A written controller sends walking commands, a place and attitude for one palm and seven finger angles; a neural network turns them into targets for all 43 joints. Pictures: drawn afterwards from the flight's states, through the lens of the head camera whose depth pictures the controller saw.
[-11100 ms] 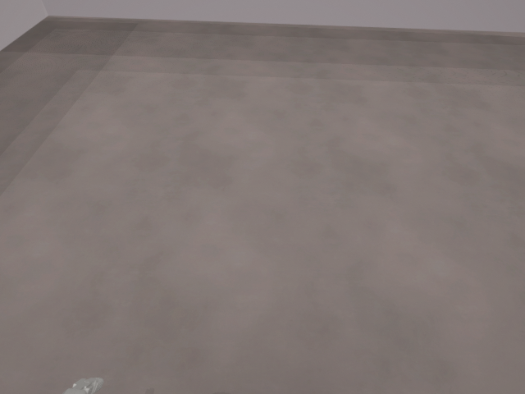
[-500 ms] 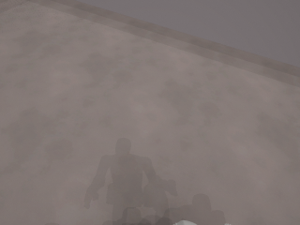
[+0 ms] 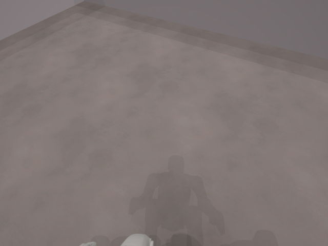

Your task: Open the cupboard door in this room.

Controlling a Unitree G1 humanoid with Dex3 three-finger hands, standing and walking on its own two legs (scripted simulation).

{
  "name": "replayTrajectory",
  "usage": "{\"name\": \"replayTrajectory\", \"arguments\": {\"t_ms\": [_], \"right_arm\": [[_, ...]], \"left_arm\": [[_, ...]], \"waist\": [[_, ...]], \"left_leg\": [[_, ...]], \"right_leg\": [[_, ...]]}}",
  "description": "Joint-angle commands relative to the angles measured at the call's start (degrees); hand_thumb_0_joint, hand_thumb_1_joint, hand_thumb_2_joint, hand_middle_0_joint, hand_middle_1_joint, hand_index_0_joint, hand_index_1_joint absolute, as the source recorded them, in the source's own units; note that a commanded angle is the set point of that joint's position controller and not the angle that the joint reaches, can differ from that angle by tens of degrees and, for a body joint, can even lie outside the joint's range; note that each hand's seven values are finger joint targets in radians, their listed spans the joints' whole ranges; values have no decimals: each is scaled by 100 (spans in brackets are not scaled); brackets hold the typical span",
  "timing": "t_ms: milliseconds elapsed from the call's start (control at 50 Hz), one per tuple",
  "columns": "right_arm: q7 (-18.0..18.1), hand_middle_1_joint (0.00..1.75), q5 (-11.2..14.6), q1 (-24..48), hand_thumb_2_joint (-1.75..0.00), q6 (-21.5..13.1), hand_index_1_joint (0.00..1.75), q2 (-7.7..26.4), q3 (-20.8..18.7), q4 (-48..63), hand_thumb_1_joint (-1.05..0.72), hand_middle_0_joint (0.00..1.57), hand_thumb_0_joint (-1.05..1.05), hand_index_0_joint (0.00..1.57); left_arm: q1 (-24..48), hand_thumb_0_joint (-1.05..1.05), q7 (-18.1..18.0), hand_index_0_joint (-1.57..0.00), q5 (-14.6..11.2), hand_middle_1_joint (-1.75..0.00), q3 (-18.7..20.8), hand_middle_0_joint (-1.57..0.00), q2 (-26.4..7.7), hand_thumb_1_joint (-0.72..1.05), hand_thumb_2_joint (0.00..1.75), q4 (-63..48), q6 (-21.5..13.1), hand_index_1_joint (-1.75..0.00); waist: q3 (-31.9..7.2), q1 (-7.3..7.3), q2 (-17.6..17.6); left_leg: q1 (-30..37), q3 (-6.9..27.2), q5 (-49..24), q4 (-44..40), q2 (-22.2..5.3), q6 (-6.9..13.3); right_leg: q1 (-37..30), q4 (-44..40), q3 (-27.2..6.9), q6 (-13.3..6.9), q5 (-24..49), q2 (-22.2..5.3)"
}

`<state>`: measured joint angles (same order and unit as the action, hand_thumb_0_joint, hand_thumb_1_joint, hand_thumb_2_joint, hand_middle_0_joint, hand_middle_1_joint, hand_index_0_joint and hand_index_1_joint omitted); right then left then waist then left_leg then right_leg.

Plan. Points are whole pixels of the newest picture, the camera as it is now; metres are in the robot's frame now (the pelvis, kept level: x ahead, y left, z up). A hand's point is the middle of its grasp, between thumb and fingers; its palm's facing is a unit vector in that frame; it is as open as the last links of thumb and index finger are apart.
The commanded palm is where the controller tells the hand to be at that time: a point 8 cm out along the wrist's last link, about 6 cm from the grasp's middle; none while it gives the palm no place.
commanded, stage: turn or walk to find it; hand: left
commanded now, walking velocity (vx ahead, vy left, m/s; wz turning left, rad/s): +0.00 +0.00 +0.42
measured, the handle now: out of the picture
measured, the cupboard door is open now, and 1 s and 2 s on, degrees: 0 0 0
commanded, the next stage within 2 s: none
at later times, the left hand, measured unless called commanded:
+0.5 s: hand out of the picture -0.01 +0.28 -0.17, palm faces +0.26 -0.94 -0.24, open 7.4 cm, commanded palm none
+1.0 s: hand out of the picture -0.03 +0.20 -0.15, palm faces +0.42 -0.86 -0.27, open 7.4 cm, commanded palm none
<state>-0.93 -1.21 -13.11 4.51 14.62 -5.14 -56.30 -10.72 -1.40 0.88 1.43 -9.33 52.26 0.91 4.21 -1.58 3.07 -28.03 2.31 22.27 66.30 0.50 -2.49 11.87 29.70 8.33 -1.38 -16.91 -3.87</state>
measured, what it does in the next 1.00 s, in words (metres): steps on the spot, turning left: left foot, then right foot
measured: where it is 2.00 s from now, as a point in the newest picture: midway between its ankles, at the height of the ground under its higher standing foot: outside the picture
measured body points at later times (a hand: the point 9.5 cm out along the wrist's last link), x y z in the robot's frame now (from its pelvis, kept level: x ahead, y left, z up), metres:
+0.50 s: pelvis -0.02 +0.05 +0.00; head +0.00 +0.09 +0.45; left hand -0.03 +0.33 -0.15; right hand +0.13 -0.17 -0.12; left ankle -0.03 +0.14 -0.74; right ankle -0.01 -0.11 -0.66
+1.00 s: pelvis -0.03 -0.01 +0.00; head +0.00 -0.03 +0.45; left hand -0.05 +0.24 -0.13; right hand +0.09 -0.24 -0.16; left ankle -0.11 +0.13 -0.65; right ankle +0.01 -0.09 -0.74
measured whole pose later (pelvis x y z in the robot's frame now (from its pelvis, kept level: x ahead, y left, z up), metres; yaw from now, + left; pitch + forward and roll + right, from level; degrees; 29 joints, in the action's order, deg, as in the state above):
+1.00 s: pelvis -0.03 -0.01 +0.00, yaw +25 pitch -1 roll +2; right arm -1.0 -1.3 -15.1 4.8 14.4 -5.4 -57.1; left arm -11.4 -1.5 0.9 1.6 -9.0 53.0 1.1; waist 3.7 -1.9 2.7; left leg -28.1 2.2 20.8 66.8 -0.7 -3.2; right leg 11.4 29.0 9.3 -1.6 -16.2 -4.2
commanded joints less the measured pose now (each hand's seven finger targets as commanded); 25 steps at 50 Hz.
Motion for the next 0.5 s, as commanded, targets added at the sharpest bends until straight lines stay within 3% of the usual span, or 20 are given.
{"name": "replayTrajectory", "arguments": {"t_ms": [0, 120, 160, 200, 220, 240, 260, 280, 300, 340, 380, 480], "right_arm": [[-3, 30, 5, 223, -90, -128, 30, 266, -13, 378, -90, 20, 0, 20], [13, 30, 67, 682, -90, -199, 30, 171, 109, 465, -90, 20, 0, 20], [29, 30, 83, 520, -90, -241, 30, 178, 122, 441, -90, 20, 0, 20], [33, 30, 66, 221, -90, -299, 30, 228, 116, 376, -90, 20, 0, 20], [24, 30, 55, 24, -90, -354, 30, 436, 68, 329, -90, 20, 0, 20], [40, 30, 6, -134, -90, -411, 30, 1017, -55, 376, -90, 20, 0, 20], [64, 30, 21, -430, -90, -367, 30, 1350, -127, 330, -90, 20, 0, 20], [138, 30, 10, -540, -90, -378, 30, 1287, -113, 219, -90, 20, 0, 20], [194, 30, -4, -327, -90, -371, 30, 1132, -80, 258, -90, 20, 0, 20], [212, 30, 1, 197, -90, -407, 30, 870, 24, 405, -90, 20, 0, 20], [205, 30, 32, 266, -90, -448, 30, 803, 50, 460, -90, 20, 0, 20], [182, 30, 24, 46, -90, -434, 30, 782, 12, 448, -90, 20, 0, 20]], "left_arm": [[-257, 0, -59, -20, 49, -30, 308, -20, -1146, 90, 90, -261, -182, -30], [-661, 0, -37, -20, 96, -30, 386, -20, -1435, 90, 90, -13, -119, -30], [-533, 0, -38, -20, 92, -30, 424, -20, -1515, 90, 90, -4, -94, -30], [-409, 0, -29, -20, 57, -30, 433, -20, -1485, 90, 90, 22, -60, -30], [-424, 0, -12, -20, 1, -30, 416, -20, -1382, 90, 90, 4, -20, -30], [-567, 0, 22, -20, -39, -30, 376, -20, -1061, 90, 90, -137, 26, -30], [-276, 0, 25, -20, -6, -30, 249, -20, -821, 90, 90, -338, 44, -30], [100, 0, -46, -20, 13, -30, 250, -20, -887, 90, 90, -328, 138, -30], [241, 0, -22, -20, -3, -30, 286, -20, -906, 90, 90, -288, 131, -30], [49, 0, 57, -20, 1, -30, 315, -20, -913, 90, 90, -101, 98, -30], [-120, 0, 81, -20, -7, -30, 311, -20, -922, 90, 90, 13, 89, -30], [59, 0, 57, -20, -3, -30, 297, -20, -914, 90, 90, -107, 109, -30]], "waist": [[-276, 228, -1201], [-426, 476, -1477], [-539, 378, -1468], [-630, 175, -1302], [-771, 47, -764], [-945, -17, 811], [-861, -180, 1409], [-836, -296, 1426], [-597, -217, 1166], [-420, 64, 578], [-516, 136, 503], [-491, 44, 435]], "left_leg": [[-305, -109, 59, -218, -225, -170], [276, -542, 497, -1814, -203, -109], [618, -665, 353, -2403, -201, -57], [1336, -777, -509, -3588, -181, 12], [2118, -569, -1329, -4305, -359, 110], [2972, 1104, -2829, -4560, -1625, 646], [2834, 1775, -4208, -4669, -2457, 1310], [2398, 1722, -3967, -4707, -2345, 1337], [2306, 1621, -3776, -4675, -2109, 1336], [2199, 982, -3766, -4639, -1624, 1162], [2217, 683, -3844, -4680, -1438, 1074], [2253, 984, -3440, -4787, -1404, 1181]], "right_leg": [[-497, -1068, -833, -553, 2251, -1468], [-806, -686, -645, -677, 3159, -1642], [-756, -489, -547, -639, 3058, -1708], [-460, -13, -231, -302, 2651, -1565], [83, 577, -25, -6, 2075, -1385], [1399, 1658, 286, 436, 20, -675], [1907, 2579, 22, 561, -2148, -325], [1789, 3118, -533, 523, -2062, -334], [2042, 3431, -662, 522, -1716, -323], [1995, 3604, -688, 567, -932, -321], [1832, 3543, -664, 618, -642, -307], [1763, 3050, -720, 686, -595, -211]]}}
